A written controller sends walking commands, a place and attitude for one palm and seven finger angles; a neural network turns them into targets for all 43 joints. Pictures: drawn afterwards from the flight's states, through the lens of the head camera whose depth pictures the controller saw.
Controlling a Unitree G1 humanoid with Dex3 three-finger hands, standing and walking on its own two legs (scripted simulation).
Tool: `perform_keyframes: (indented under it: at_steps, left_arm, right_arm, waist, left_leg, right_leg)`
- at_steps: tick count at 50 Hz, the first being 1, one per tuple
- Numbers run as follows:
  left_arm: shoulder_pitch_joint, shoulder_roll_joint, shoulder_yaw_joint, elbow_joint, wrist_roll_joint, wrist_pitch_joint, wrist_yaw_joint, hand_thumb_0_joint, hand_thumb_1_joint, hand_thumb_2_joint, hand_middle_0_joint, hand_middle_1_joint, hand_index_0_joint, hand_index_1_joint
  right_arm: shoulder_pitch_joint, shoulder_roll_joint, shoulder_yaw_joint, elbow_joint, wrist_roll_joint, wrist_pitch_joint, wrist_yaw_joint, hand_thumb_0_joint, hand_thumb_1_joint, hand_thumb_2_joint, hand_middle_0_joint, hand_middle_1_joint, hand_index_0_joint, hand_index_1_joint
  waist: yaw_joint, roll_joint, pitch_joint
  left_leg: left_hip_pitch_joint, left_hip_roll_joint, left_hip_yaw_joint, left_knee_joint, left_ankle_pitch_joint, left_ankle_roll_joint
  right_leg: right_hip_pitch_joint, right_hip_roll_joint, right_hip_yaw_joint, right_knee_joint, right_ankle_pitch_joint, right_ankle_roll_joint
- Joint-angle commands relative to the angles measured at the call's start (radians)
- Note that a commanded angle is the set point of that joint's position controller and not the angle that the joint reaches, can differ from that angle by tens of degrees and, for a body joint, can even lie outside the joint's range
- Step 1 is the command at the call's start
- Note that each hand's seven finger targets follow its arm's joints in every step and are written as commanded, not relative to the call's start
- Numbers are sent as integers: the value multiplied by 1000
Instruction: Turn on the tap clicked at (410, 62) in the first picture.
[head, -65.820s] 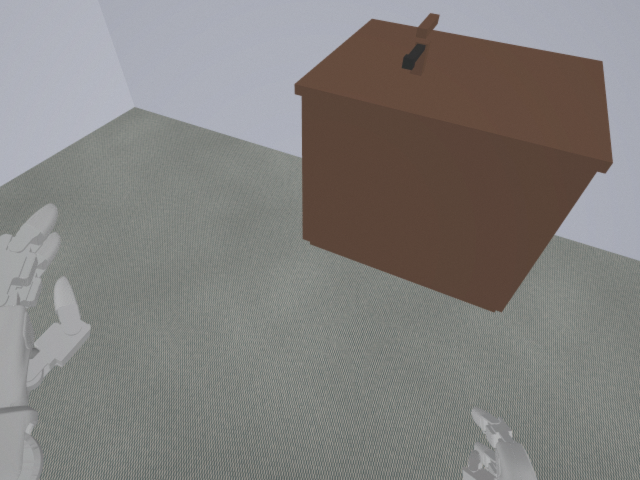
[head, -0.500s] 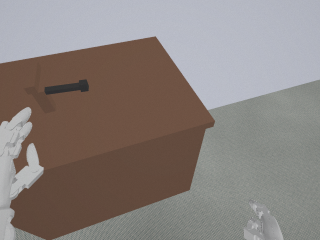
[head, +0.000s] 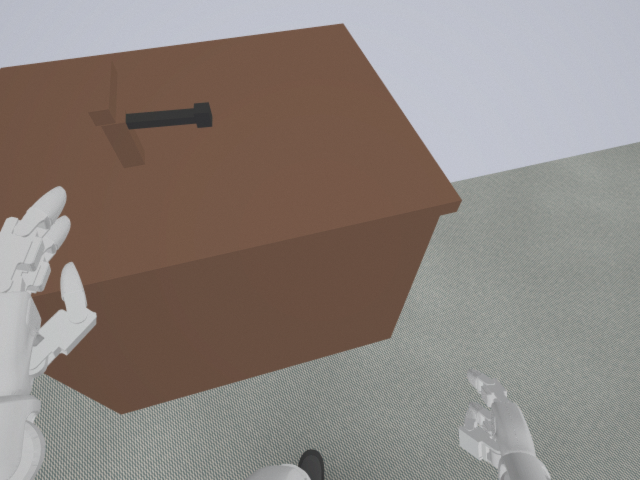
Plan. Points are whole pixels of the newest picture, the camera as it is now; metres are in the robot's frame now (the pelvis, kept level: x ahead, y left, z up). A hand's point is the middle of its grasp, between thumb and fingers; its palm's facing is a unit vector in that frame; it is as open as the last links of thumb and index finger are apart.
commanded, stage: step back with the hand held close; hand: left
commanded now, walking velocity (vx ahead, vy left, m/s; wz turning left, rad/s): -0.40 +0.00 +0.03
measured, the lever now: (203, 115) +0.62 +0.27 +0.07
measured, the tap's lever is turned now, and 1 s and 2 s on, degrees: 83 83 83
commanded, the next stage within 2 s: stop stepping back and stand still in 0.46 s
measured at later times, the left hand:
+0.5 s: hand out of the picture +0.12 +0.25 +0.16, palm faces +0.31 -0.87 -0.38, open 7.4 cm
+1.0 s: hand out of the picture +0.03 +0.26 +0.16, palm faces +0.34 -0.88 -0.33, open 7.4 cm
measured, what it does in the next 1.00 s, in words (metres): walks backwards: left foot, then right foot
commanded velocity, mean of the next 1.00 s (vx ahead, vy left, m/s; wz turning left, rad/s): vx -0.11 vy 0.00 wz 0.01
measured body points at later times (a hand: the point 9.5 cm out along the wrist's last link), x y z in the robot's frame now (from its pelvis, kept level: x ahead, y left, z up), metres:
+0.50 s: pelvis -0.10 +0.02 +0.01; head -0.08 +0.05 +0.46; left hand +0.10 +0.30 +0.19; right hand +0.07 -0.22 -0.06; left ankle +0.00 +0.09 -0.73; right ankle -0.16 -0.11 -0.70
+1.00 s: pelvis -0.20 +0.02 +0.01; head -0.23 +0.04 +0.45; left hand +0.00 +0.30 +0.18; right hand -0.07 -0.23 -0.07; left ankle -0.12 +0.10 -0.73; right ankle -0.23 -0.08 -0.73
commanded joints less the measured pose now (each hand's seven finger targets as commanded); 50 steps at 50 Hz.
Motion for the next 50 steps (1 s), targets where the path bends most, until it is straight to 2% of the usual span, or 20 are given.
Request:
perform_keyframes:
  at_steps: [1, 4, 6, 9, 12, 14, 16, 18, 20, 27, 29, 32, 34, 37, 41, 44, 46, 48, 49, 50]
  left_arm:
    - [35, 208, 147, -261, -30, -59, 22, 0, 900, 900, -200, -300, -200, -300]
    - [50, 255, 200, -265, -37, -57, 28, 0, 900, 900, -200, -300, -200, -300]
    - [36, 230, 159, -235, -44, -63, 33, 0, 900, 900, -200, -300, -200, -300]
    - [-32, 230, 126, -201, -32, -53, 41, 0, 900, 900, -200, -300, -200, -300]
    - [-116, 218, 91, -157, -19, -54, 41, 0, 900, 900, -200, -300, -200, -300]
    - [-115, 231, 103, -177, -17, -59, 43, 0, 900, 900, -200, -300, -200, -300]
    - [-20, 247, 141, -220, -23, -69, 36, 0, 900, 900, -200, -300, -200, -300]
    - [-10, 232, 154, -284, -18, -75, 24, 0, 900, 900, -200, -300, -200, -300]
    - [31, 212, 152, -290, -28, -64, 33, 0, 900, 900, -200, -300, -200, -300]
    - [8, 178, 104, -237, -35, -26, 47, 0, 900, 900, -200, -300, -200, -300]
    - [-6, 209, 116, -253, -34, -34, 39, 0, 900, 900, -200, -300, -200, -300]
    - [-25, 257, 152, -245, -45, -51, 40, 0, 900, 900, -200, -300, -200, -300]
    - [-53, 221, 119, -222, -40, -14, 38, 0, 900, 900, -200, -300, -200, -300]
    - [-121, 180, 93, -106, -34, 8, 39, 0, 900, 900, -200, -300, -200, -300]
    - [-143, 182, 97, -88, -22, -13, 47, 0, 900, 900, -200, -300, -200, -300]
    - [-132, 191, 104, -216, -20, -36, 51, 0, 900, 900, -200, -300, -200, -300]
    - [-81, 173, 104, -191, -14, -26, 55, 0, 900, 900, -200, -300, -200, -300]
    - [-19, 168, 109, -175, -6, -20, 54, 0, 900, 900, -200, -300, -200, -300]
    - [2, 180, 121, -166, -4, -23, 52, 0, 900, 900, -200, -300, -200, -300]
    - [5, 179, 121, -164, -1, -31, 45, 0, 900, 900, -200, -300, -200, -300]
  right_arm:
    - [-52, -135, -70, -150, 3, -23, -7, 0, -900, -900, 200, 300, 200, 300]
    - [-68, -130, -76, -159, 2, 0, -16, 0, -900, -900, 200, 300, 200, 300]
    - [-48, -115, -77, -149, 13, 6, -16, 0, -900, -900, 200, 300, 200, 300]
    - [-40, -104, -71, -137, -1, 13, -17, 0, -900, -900, 200, 300, 200, 300]
    - [-33, -118, -53, -128, -2, 20, -32, 0, -900, -900, 200, 300, 200, 300]
    - [-50, -154, -66, -142, 7, 13, -46, 0, -900, -900, 200, 300, 200, 300]
    - [-24, -144, -63, -167, 5, 9, -42, 0, -900, -900, 200, 300, 200, 300]
    - [-30, -154, -76, -171, -18, -19, -29, 0, -900, -900, 200, 300, 200, 300]
    - [0, -137, -77, -154, -15, -47, -22, 0, -900, -900, 200, 300, 200, 300]
    - [-29, -130, -61, -102, -19, -76, -26, 0, -900, -900, 200, 300, 200, 300]
    - [-22, -130, -66, -98, -20, -64, -25, 0, -900, -900, 200, 300, 200, 300]
    - [-42, -111, -57, -101, -17, -48, -21, 0, -900, -900, 200, 300, 200, 300]
    - [-26, -123, -73, -100, -2, -59, -25, 0, -900, -900, 200, 300, 200, 300]
    - [-9, -113, -44, -90, 16, -57, -31, 0, -900, -900, 200, 300, 200, 300]
    - [-8, -139, -44, -98, 11, -69, -38, 0, -900, -900, 200, 300, 200, 300]
    - [-30, -137, -31, -114, -2, -79, -44, 0, -900, -900, 200, 300, 200, 300]
    - [-18, -119, -30, -108, -9, -84, -43, 0, -900, -900, 200, 300, 200, 300]
    - [-17, -117, -38, -102, -15, -81, -38, 0, -900, -900, 200, 300, 200, 300]
    - [-7, -119, -49, -103, -19, -75, -36, 0, -900, -900, 200, 300, 200, 300]
    - [6, -109, -56, -102, -28, -61, -32, 0, -900, -900, 200, 300, 200, 300]
  waist:
    - [-23, 41, -340]
    - [-32, -21, -285]
    - [-50, -123, -229]
    - [-70, -141, -160]
    - [-71, -44, -89]
    - [-49, 96, -126]
    - [-37, 115, -276]
    - [-27, 196, -300]
    - [-28, 113, -273]
    - [-27, 174, -249]
    - [-32, 139, -268]
    - [-39, -99, -233]
    - [-44, -268, -225]
    - [-74, -123, -91]
    - [-61, 62, -104]
    - [-62, 257, -95]
    - [-47, 206, -84]
    - [-28, 109, -107]
    - [-30, 30, -124]
    - [-29, -103, -119]
  left_leg:
    - [339, 230, -205, -14, 54, -35]
    - [192, 172, -176, 24, -264, -59]
    - [271, 86, -110, 246, -279, -99]
    - [154, 51, -111, 440, -294, -119]
    - [100, 93, -132, 203, -166, -99]
    - [151, 157, -192, 22, 134, -67]
    - [232, 241, -294, -29, 339, -28]
    - [64, 348, -399, -183, 9, 24]
    - [138, 344, -377, -173, -48, 52]
    - [162, 242, -230, -300, -366, -57]
    - [227, 190, -163, -212, -327, -112]
    - [394, 72, -58, 235, -229, -136]
    - [278, 33, -90, 422, -237, -130]
    - [132, 92, -114, 249, -215, -92]
    - [211, 128, -210, 50, -214, -44]
    - [92, 214, -450, -276, -766, -29]
    - [-18, 223, -433, -318, -811, -39]
    - [-70, 159, -295, -183, -690, -54]
    - [-83, 100, -207, -24, -613, -72]
    - [-112, 56, -129, 248, -475, -84]
  right_leg:
    - [-78, -79, 31, -26, 93, 29]
    - [-68, -119, 92, -100, 140, 5]
    - [-263, -241, 210, -234, 79, -57]
    - [-247, -352, 267, -220, 427, -126]
    - [-137, -269, 158, -90, 562, -63]
    - [-85, -118, 55, -23, 456, 20]
    - [-41, -42, -10, 113, 196, 38]
    - [39, -4, 24, 400, -119, 34]
    - [-64, -21, 32, 399, -132, 30]
    - [35, 10, -83, 60, -131, 8]
    - [49, -11, -86, -160, -25, -8]
    - [-268, -253, 116, -355, -36, -98]
    - [-251, -289, 143, -299, -24, -138]
    - [-130, -272, 90, -188, 107, -89]
    - [-80, -118, 9, -109, 67, -25]
    - [-29, -10, -97, 98, -130, 9]
    - [68, 5, -117, 114, -124, -2]
    - [189, -20, -110, -64, -113, -21]
    - [191, -83, -33, -134, -157, -56]
    - [139, -216, 167, -241, -258, -129]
